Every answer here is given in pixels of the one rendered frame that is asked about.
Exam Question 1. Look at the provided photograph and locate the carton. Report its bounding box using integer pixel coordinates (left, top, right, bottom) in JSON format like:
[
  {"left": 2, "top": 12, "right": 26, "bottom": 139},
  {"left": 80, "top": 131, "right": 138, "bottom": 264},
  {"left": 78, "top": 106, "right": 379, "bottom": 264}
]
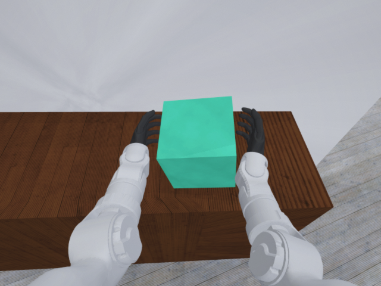
[{"left": 157, "top": 96, "right": 236, "bottom": 188}]

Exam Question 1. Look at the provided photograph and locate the robot left upper arm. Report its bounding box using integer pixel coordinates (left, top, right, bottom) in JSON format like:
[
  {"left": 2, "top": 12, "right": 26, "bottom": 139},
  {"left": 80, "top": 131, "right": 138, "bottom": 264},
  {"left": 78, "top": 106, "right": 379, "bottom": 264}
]
[{"left": 28, "top": 213, "right": 142, "bottom": 286}]

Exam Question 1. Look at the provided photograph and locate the right robot forearm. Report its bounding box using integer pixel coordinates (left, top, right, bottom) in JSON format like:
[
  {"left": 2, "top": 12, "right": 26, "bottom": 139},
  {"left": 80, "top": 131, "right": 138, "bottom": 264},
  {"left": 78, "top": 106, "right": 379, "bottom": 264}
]
[{"left": 235, "top": 152, "right": 307, "bottom": 245}]

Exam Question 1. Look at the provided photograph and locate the robot right upper arm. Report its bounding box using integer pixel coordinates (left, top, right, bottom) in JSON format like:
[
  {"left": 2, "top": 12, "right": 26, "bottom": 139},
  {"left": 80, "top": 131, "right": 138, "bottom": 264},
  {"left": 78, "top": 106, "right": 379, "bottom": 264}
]
[{"left": 248, "top": 229, "right": 357, "bottom": 286}]

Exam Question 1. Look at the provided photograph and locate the left robot forearm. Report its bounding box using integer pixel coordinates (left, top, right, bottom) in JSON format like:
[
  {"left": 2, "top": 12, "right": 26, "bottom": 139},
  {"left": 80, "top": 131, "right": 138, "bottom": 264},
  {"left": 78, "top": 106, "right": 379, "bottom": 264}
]
[{"left": 68, "top": 143, "right": 149, "bottom": 259}]

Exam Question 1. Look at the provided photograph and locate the pedestal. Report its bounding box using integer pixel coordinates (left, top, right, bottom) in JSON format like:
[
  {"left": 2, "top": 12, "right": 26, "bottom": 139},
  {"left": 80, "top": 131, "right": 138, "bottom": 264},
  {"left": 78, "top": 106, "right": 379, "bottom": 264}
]
[{"left": 0, "top": 111, "right": 334, "bottom": 271}]

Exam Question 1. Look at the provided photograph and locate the robot right hand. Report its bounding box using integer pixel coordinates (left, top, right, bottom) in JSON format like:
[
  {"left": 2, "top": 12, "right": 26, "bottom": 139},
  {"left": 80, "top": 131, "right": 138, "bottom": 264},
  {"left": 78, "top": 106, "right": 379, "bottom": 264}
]
[{"left": 236, "top": 107, "right": 265, "bottom": 155}]

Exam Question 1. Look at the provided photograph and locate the robot left hand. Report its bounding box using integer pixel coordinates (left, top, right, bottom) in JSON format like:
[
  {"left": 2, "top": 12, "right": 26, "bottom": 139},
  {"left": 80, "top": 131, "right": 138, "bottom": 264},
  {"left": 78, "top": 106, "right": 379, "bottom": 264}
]
[{"left": 130, "top": 110, "right": 162, "bottom": 146}]

